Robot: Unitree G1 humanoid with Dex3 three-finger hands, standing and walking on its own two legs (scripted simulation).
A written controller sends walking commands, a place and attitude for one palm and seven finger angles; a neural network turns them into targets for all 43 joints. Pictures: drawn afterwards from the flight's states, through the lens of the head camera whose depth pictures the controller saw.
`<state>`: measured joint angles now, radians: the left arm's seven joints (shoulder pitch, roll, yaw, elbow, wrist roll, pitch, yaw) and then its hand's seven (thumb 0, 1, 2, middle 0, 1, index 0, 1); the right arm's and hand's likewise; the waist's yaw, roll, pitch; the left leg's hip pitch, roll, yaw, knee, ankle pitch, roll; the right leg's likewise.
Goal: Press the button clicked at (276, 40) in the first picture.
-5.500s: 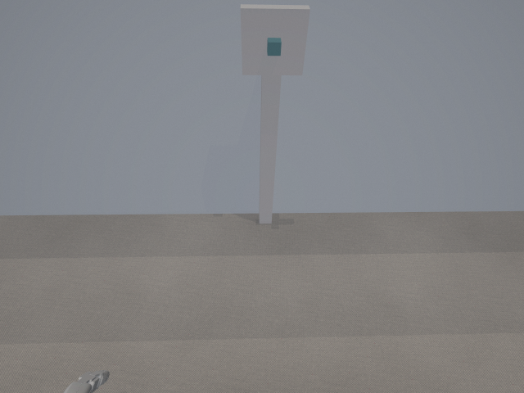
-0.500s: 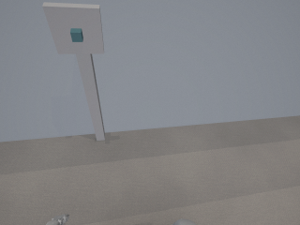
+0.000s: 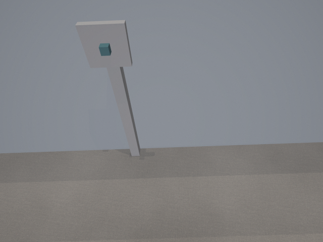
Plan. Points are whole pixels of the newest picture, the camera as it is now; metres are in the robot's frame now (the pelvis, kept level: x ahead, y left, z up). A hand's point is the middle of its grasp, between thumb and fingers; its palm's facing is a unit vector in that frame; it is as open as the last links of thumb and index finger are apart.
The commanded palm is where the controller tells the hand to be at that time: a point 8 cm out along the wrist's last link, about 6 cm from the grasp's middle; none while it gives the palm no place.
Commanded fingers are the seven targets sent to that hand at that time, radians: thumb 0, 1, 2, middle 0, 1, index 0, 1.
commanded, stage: take the last steps up to it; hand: left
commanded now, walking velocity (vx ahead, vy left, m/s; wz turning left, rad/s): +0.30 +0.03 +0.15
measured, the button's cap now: (105, 49) +0.77 +0.24 +0.10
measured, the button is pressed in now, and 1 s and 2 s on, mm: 0 0 0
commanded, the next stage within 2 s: come to a stop and stand still in 0.98 s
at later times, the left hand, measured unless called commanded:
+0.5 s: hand out of the picture -0.07 +0.23 -0.18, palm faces +0.16 -0.98 -0.12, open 7.4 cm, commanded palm none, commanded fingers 0.00 0.90 0.90 -0.20 -0.30 -0.20 -0.30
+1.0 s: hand (107, 182) +0.34 +0.21 -0.17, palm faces -0.02 -0.98 -0.21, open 7.4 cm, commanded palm none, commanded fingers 0.00 0.90 0.90 -0.20 -0.30 -0.20 -0.30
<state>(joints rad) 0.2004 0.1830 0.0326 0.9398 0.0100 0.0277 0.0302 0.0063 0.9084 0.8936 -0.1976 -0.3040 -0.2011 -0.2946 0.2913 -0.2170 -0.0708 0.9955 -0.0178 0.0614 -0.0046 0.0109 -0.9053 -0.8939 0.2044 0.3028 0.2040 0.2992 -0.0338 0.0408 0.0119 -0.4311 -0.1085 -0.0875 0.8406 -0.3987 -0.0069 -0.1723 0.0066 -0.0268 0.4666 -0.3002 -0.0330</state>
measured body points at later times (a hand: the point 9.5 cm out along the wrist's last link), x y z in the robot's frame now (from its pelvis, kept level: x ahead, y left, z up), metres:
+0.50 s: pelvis +0.06 +0.08 +0.00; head +0.06 +0.11 +0.45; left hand -0.07 +0.28 -0.17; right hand +0.17 -0.14 -0.13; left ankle +0.04 +0.17 -0.74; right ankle +0.00 -0.07 -0.67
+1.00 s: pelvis +0.22 +0.03 -0.02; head +0.25 +0.01 +0.43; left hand +0.34 +0.26 -0.16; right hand +0.09 -0.16 -0.17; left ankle +0.07 +0.16 -0.67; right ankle +0.31 -0.05 -0.74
